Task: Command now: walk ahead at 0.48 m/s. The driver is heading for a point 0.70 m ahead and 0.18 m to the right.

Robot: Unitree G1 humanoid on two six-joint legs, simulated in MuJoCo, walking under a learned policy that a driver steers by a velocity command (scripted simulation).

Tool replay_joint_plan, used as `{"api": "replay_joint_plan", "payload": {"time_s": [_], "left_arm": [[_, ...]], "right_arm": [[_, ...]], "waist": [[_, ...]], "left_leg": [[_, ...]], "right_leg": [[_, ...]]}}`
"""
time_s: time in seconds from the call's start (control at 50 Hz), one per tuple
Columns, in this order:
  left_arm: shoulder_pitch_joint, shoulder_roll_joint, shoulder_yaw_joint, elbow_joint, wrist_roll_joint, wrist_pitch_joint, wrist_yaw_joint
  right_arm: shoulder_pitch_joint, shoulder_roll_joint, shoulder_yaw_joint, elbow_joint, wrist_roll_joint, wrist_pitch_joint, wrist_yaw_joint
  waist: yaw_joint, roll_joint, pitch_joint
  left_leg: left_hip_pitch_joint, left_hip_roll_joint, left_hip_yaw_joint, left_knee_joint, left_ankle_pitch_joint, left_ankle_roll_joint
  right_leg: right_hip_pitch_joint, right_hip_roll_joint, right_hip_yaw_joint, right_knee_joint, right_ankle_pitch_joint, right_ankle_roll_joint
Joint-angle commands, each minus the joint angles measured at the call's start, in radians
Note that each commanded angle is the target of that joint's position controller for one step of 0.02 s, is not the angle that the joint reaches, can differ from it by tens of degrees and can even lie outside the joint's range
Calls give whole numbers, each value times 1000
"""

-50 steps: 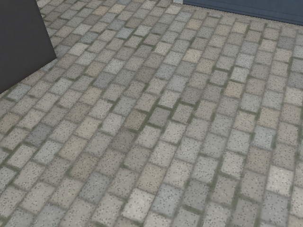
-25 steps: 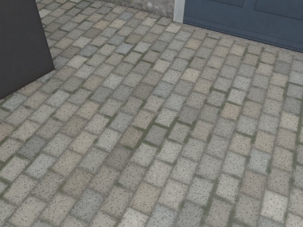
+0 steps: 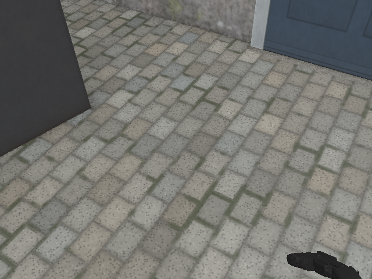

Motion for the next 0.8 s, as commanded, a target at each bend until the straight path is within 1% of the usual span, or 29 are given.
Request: {"api": "replay_joint_plan", "payload": {"time_s": [0.02, 0.04, 0.06, 0.08, 0.1, 0.12, 0.14, 0.16, 0.18, 0.2, 0.22, 0.24, 0.28, 0.34, 0.38, 0.44, 0.5, 0.54, 0.56, 0.58, 0.6, 0.62, 0.64, 0.66, 0.68, 0.7, 0.72, 0.74, 0.8], "left_arm": [[16, 179, 40, -12, 10, -12, -3], [-19, 231, 65, -10, -89, 29, 56], [-4, 238, 59, -7, -83, 41, 82], [-43, 232, 56, -37, -60, 36, 92], [74, 73, 17, -57, -50, 17, 85], [26, 120, 32, -37, -57, -15, 77], [-91, 181, 60, -89, -94, -28, 70], [-194, 189, 59, -136, -98, -30, 74], [-237, 177, 62, -152, -84, -20, 77], [-212, 156, 63, -164, -80, 2, 80], [-172, 131, 60, -161, -81, 24, 81], [-151, 111, 59, -157, -82, 39, 82], [-179, 115, 61, -170, -75, 57, 86], [-280, 124, 62, -203, -63, 52, 74], [-368, 116, 57, -221, -67, 47, 61], [-465, 116, 55, -254, -77, 47, 43], [-524, 133, 63, -298, -72, 53, 26], [-487, 160, 79, -310, -66, 58, 17], [-405, 186, 96, -296, -63, 60, 16], [-242, 243, 128, -253, -64, 61, 22], [-65, 346, 163, -225, -64, 68, 41], [-82, 410, 167, -229, -81, 57, 36], [-42, 314, 144, -244, -79, 59, 37], [-96, 276, 135, -246, -70, 56, 45], [-166, 257, 129, -264, -69, 56, 49], [-224, 234, 122, -277, -66, 57, 50], [-250, 214, 116, -290, -57, 55, 53], [-262, 207, 114, -296, -58, 53, 55], [-241, 234, 123, -285, -70, 49, 71]], "right_arm": [[-161, -103, -33, -116, 9, -9, -3], [-67, -146, -57, -96, 124, -41, -16], [116, -169, -69, -53, 120, -55, -25], [330, -227, -91, -6, 92, -52, -50], [488, -320, -110, 32, 58, -45, -64], [513, -237, -90, 47, 69, -28, -74], [409, -195, -77, 37, 69, -24, -82], [309, -161, -65, 27, 74, -27, -85], [255, -122, -52, 28, 67, -32, -78], [215, -107, -46, 34, 55, -41, -71], [198, -100, -45, 41, 51, -47, -61], [193, -100, -44, 51, 54, -54, -55], [204, -143, -54, 69, 45, -66, -53], [229, -178, -60, 86, 46, -68, -71], [264, -203, -64, 93, 55, -67, -80], [328, -245, -77, 117, 68, -52, -85], [363, -245, -85, 138, 74, -23, -87], [331, -269, -94, 128, 76, -6, -92], [310, -281, -97, 119, 78, 3, -97], [302, -268, -91, 108, 73, 10, -104], [314, -225, -72, 76, 46, 2, -109], [404, -105, -28, 31, 30, -31, -86], [301, -202, -49, 31, 67, -68, -69], [213, -222, -54, 1, 95, -87, -64], [178, -209, -47, -10, 80, -95, -73], [160, -211, -54, -16, 57, -94, -80], [170, -211, -60, -27, 52, -83, -81], [184, -204, -62, -33, 52, -71, -81], [144, -169, -53, -52, 43, -49, -84]], "waist": [[-72, -129, 152], [-130, -153, 253], [-214, -175, 118], [-300, -155, -28], [-245, 160, -259], [-268, 195, -359], [-231, 183, -174], [-194, 86, -62], [-152, 16, 7], [-101, 29, 46], [-69, 54, 74], [-47, 68, 105], [-39, 44, 144], [-58, 28, 140], [-100, 17, 141], [-152, 9, 166], [-170, 11, 194], [-136, 51, 162], [-86, 65, 112], [-10, 42, 32], [44, -88, -95], [-55, -311, -208], [22, -198, -253], [20, -158, -118], [-17, -39, -46], [-56, -4, 9], [-90, -24, 23], [-107, -32, 34], [-115, -31, 83]], "left_leg": [[160, -73, 59, -70, 0, 51], [197, -126, 107, -111, -115, 53], [470, -116, 72, -138, -18, 75], [842, 15, -82, -86, 136, 120], [1274, 345, -591, -154, 118, 325], [1243, 361, -821, -322, 44, 331], [1085, 313, -630, -359, -41, 271], [893, 282, -497, -402, -81, 228], [730, 250, -412, -458, -109, 207], [601, 220, -354, -506, -145, 189], [523, 197, -316, -540, -185, 188], [473, 187, -254, -565, -184, 185], [408, 174, -153, -592, -86, 179], [414, 127, -19, -575, 45, 145], [454, 124, 19, -581, 57, 125], [647, 190, 11, -560, 31, 117], [825, 246, 16, -489, 125, 94], [865, 239, 56, -375, 414, 63], [857, 219, 88, -250, 579, 42], [788, 167, 124, -35, 625, 11], [511, 116, 140, 306, 305, -36], [79, -103, -2, 622, -534, -93], [-39, -64, -161, 701, -523, -73], [-101, -23, -149, 686, -424, -57], [-64, 21, -145, 618, -347, -53], [1, 48, -139, 540, -310, -61], [69, 65, -147, 503, -292, -68], [90, 67, -146, 460, -288, -80], [94, 52, -117, 296, -223, -118]], "right_leg": [[-93, -260, 52, 18, 990, -150], [-78, -205, 25, 182, 1293, -83], [-154, -207, 32, 379, 1379, -55], [-379, -178, 28, 631, 1168, -30], [-760, 32, 23, 1153, 290, 57], [-821, 59, 181, 1337, -95, 44], [-920, -16, 166, 1349, -22, 32], [-912, -79, 123, 1298, 77, 22], [-876, -114, 95, 1254, 117, 18], [-806, -149, 104, 1209, 143, 8], [-772, -162, 107, 1178, 150, 6], [-780, -173, 101, 1154, 152, 13], [-810, -180, 103, 1079, 220, 31], [-789, -174, 80, 832, 443, 44], [-734, -151, 39, 643, 544, 36], [-793, -143, 34, 506, 527, 18], [-870, -124, 16, 449, 389, -24], [-773, -70, -45, 433, 267, -60], [-646, -24, -85, 408, 246, -80], [-416, 27, -92, 357, 294, -113], [-68, -146, 178, 383, 396, -184], [265, -346, 735, 231, 184, -377], [313, -343, 786, 142, 108, -352], [209, -315, 641, 140, 196, -308], [60, -280, 531, 141, 313, -281], [-81, -251, 450, 124, 428, -266], [-166, -227, 413, 102, 490, -263], [-206, -212, 394, 84, 513, -266], [-306, -177, 312, 59, 576, -258]]}}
